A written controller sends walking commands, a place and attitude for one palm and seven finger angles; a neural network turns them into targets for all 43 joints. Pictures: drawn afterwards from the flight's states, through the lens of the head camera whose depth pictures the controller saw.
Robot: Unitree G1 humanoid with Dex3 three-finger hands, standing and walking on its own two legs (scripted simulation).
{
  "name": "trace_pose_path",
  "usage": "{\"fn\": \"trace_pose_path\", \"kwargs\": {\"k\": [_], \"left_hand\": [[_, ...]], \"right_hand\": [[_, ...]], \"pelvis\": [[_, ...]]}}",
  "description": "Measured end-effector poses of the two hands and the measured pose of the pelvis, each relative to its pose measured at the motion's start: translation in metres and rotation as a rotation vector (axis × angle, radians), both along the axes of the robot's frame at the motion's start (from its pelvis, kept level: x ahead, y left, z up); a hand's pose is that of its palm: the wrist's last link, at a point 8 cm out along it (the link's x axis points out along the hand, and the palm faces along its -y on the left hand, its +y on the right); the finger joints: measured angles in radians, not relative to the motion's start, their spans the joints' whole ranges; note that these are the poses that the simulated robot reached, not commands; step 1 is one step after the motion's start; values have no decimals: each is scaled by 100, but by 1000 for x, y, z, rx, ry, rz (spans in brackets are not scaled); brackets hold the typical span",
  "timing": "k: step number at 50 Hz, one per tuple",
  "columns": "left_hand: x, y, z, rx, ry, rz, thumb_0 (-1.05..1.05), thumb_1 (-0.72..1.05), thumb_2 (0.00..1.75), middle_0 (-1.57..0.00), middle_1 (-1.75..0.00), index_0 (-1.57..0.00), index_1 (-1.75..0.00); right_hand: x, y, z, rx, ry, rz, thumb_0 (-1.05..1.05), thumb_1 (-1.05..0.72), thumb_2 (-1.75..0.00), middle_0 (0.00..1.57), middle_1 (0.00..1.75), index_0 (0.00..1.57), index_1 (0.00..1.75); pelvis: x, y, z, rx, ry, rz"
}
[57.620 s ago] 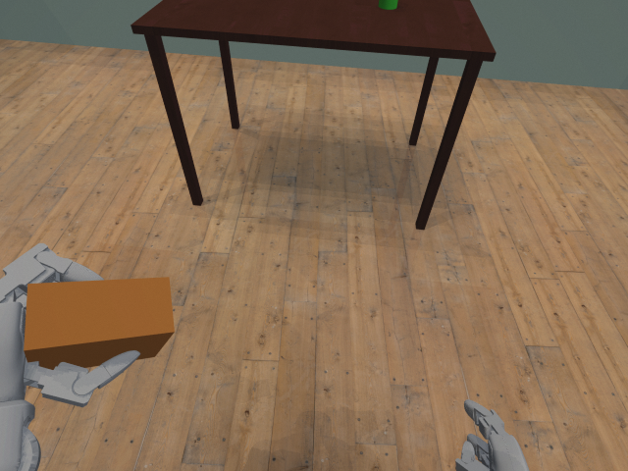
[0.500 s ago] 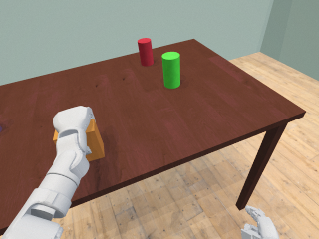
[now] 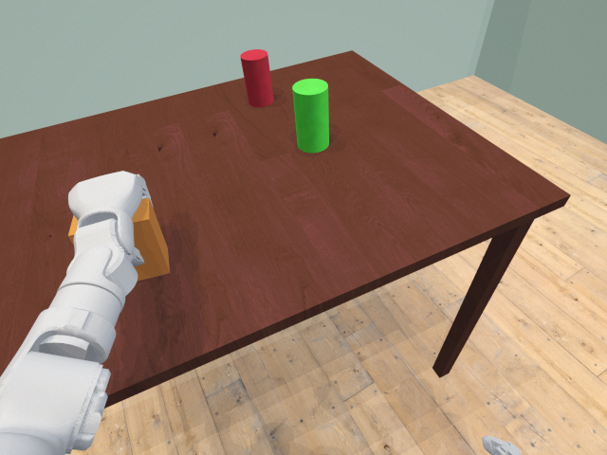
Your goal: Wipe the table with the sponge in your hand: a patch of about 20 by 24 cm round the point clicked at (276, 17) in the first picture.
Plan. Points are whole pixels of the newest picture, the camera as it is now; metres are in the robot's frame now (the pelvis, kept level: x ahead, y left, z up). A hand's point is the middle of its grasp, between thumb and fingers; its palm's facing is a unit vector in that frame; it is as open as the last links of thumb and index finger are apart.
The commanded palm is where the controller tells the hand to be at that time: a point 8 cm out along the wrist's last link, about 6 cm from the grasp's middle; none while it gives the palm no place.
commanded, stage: wipe forward along the middle lane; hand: left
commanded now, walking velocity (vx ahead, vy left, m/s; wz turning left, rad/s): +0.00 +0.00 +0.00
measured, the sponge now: (128, 252) +0.39 +0.29 +0.07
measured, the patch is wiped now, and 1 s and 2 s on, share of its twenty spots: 1.00 1.00 1.00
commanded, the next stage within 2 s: slide back across to the first lane in 0.22 s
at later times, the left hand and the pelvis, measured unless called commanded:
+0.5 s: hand (112, 209) +0.44 +0.31 +0.11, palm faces -0.04 -0.04 -1.00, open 9.8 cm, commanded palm +0.41 +0.32 +0.15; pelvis +0.01 +0.03 +0.00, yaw -1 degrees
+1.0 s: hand (54, 223) +0.41 +0.38 +0.11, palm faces -0.04 -0.04 -1.00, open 9.8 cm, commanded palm +0.38 +0.38 +0.17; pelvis +0.04 +0.06 +0.01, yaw +1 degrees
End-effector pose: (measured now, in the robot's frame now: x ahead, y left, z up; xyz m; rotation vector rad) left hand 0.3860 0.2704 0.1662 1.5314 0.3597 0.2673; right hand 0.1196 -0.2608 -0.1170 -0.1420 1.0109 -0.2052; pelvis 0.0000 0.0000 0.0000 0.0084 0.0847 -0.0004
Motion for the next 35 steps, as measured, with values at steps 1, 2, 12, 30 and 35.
{"fn": "trace_pose_path", "kwargs": {"k": [1, 2, 12, 30, 35], "left_hand": [[2, 1, 0, 1, 0, 0, 1, -52, 107, -77, -137, -82, -132], [4, 3, 0, 2, 0, 1, 1, -52, 107, -77, -137, -82, -132], [20, 16, -1, -1, 8, 2, 1, -53, 107, -77, -137, -82, -132], [34, 49, 2, -11, -23, 12, 1, -52, 107, -75, -138, -81, -134], [30, 63, 2, -16, -26, 26, 1, -51, 107, -74, -140, -79, -135]], "right_hand": [[-1, 0, 0, 0, 5, -3, 1, -91, -90, 20, 30, 20, 30], [-3, 1, -1, 1, 10, -6, 1, -91, -90, 20, 30, 20, 30], [-6, 9, 0, 0, 40, -16, 0, -91, -90, 20, 30, 20, 30], [3, 34, 8, -4, 45, -26, 0, -91, -90, 20, 30, 20, 30], [17, 43, 11, -6, 30, -10, 0, -91, -90, 20, 30, 20, 30]], "pelvis": [[1, 1, 0, 0, 4, -1], [1, 1, 0, -1, 7, -1], [6, 11, 1, -9, 28, -1], [19, 36, 4, -20, 33, -13], [25, 44, 5, -24, 22, -8]]}}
